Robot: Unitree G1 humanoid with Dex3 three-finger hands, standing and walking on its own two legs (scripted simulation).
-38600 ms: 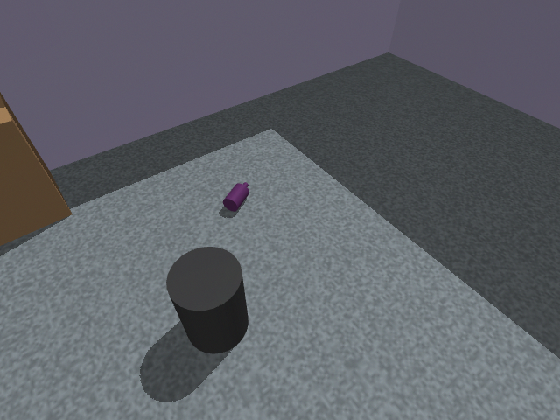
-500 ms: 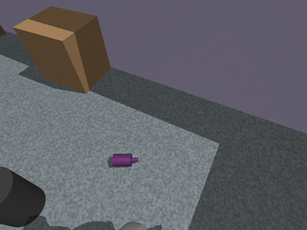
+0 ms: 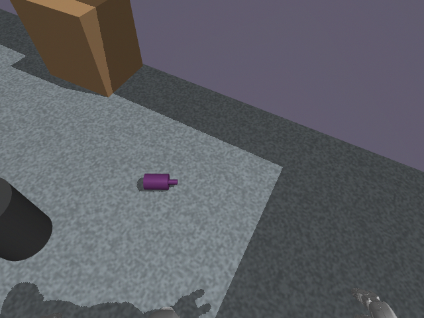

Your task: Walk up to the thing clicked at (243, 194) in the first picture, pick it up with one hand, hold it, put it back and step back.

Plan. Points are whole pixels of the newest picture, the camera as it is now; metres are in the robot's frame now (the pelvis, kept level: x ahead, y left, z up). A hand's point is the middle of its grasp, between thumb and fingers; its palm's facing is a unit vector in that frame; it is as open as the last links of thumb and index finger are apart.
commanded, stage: step back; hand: left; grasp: from above
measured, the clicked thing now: (161, 181) +0.80 +0.25 -0.72
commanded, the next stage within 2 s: stand in 1.78 s
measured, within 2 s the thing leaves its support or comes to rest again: neither
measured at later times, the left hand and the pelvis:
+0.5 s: hand out of the picture -0.07 +0.26 -0.14, palm faces +0.06 -0.92 -0.38, open 7.4 cm; pelvis -0.18 -0.02 +0.01, yaw +3 degrees
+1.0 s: hand out of the picture -0.24 +0.25 -0.14, palm faces +0.08 -0.91 -0.41, open 7.4 cm; pelvis -0.28 -0.04 +0.00, yaw +4 degrees
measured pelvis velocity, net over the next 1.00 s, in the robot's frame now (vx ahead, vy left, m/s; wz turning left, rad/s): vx -0.28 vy -0.04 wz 0.08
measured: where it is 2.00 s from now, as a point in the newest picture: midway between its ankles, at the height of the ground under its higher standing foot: outside the picture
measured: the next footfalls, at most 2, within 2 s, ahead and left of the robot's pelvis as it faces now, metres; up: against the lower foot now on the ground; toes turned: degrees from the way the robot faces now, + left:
right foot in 0.02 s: +0.01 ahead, -0.14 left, +0.00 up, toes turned +3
left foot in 0.32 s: -0.10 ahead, +0.10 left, +0.00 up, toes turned +2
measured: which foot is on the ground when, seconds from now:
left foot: down 0.00-0.04, up 0.06-0.30, down 0.32-0.68, up 0.70-0.94, down 0.96-1.00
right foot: up 0.00-0.00, down 0.02-0.34, up 0.36-0.64, down 0.66-1.00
